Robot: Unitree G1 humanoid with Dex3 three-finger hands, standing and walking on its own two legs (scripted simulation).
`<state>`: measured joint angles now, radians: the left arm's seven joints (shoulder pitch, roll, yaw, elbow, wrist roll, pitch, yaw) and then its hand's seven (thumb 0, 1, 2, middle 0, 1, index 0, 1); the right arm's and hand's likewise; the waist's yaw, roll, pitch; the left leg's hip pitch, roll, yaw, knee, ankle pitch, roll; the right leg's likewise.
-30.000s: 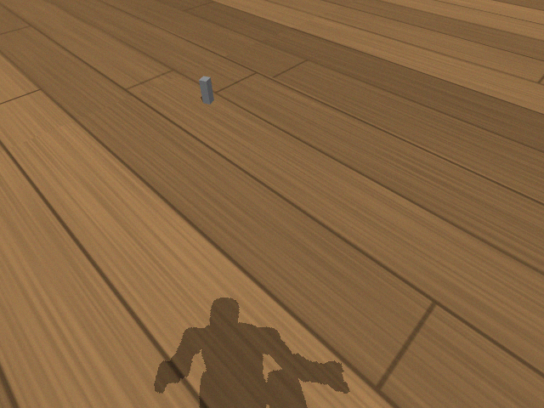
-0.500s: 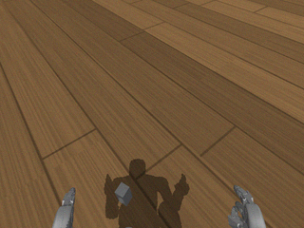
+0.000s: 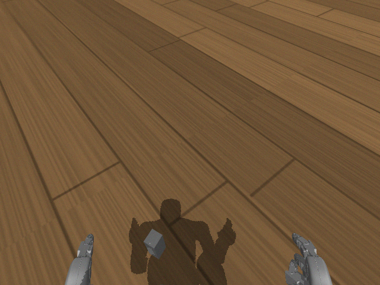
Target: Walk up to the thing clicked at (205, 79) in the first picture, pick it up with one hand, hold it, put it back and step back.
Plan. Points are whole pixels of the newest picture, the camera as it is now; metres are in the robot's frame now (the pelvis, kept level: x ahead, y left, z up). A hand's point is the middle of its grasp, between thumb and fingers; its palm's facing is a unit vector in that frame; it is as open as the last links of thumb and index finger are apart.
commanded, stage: home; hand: left
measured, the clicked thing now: (155, 244) +0.41 +0.18 -0.64
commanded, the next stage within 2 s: stand in 0.02 s
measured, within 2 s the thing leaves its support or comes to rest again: neither
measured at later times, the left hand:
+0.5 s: hand out of the picture +0.16 +0.19 -0.07, palm faces +0.03 -0.95 -0.32, open 11.2 cm
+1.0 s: hand out of the picture +0.04 +0.25 -0.11, palm faces +0.02 -0.94 -0.34, open 7.4 cm
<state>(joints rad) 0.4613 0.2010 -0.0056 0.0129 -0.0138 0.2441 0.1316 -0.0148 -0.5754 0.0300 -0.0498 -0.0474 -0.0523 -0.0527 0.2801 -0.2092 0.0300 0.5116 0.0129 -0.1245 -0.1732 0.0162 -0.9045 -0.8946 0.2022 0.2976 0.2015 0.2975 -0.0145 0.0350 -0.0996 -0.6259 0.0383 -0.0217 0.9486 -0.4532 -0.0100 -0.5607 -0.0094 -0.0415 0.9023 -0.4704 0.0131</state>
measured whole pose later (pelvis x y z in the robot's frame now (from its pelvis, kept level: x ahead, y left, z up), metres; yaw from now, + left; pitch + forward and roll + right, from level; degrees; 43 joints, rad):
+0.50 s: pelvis -0.01 +0.00 +0.00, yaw +1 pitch +4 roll -1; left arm 0.36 0.23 -0.02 0.22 0.05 0.13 0.08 -0.01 0.26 0.72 -0.19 -0.28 -0.20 -0.28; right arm 0.23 -0.23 0.02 0.62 -0.06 -0.09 -0.11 0.01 -0.91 -0.89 0.20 0.30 0.20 0.30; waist 0.00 0.01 -0.04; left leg -0.56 0.02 -0.02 0.91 -0.42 0.00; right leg -0.50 -0.03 -0.04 0.89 -0.46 0.01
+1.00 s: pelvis -0.01 +0.01 +0.05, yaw +1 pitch -3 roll +0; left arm 0.23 0.32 0.01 0.98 0.02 -0.01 0.02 0.00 0.90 0.90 -0.20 -0.30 -0.20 -0.30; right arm 0.19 -0.30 -0.01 1.02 -0.03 -0.01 0.00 0.01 -0.91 -0.89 0.20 0.30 0.20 0.30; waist 0.02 0.00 0.05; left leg -0.22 -0.01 0.00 0.51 -0.23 0.01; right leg -0.18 -0.05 -0.03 0.51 -0.27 0.03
